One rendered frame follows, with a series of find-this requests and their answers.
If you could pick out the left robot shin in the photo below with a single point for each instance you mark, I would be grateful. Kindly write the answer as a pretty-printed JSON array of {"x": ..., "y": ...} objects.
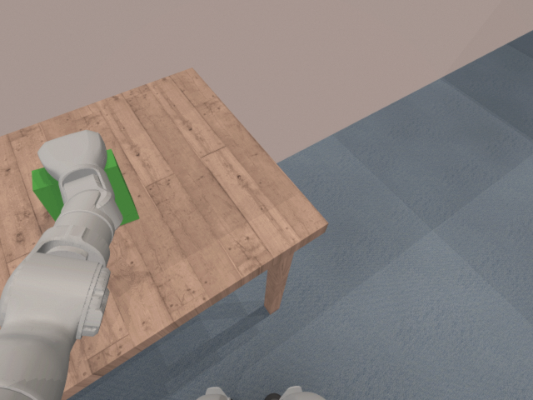
[{"x": 215, "y": 390}]

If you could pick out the sponge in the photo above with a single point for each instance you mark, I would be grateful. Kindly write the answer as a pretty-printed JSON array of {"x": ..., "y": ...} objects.
[{"x": 48, "y": 192}]

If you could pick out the robot left forearm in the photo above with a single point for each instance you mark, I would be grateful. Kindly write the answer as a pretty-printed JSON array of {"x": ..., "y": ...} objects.
[{"x": 85, "y": 226}]

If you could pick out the robot left upper arm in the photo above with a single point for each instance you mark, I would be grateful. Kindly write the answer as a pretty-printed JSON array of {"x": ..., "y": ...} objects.
[{"x": 55, "y": 301}]

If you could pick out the robot left hand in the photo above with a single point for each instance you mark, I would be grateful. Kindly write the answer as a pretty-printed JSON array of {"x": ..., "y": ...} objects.
[{"x": 62, "y": 153}]

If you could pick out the table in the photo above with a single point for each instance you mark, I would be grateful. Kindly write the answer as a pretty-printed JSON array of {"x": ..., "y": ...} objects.
[{"x": 215, "y": 211}]

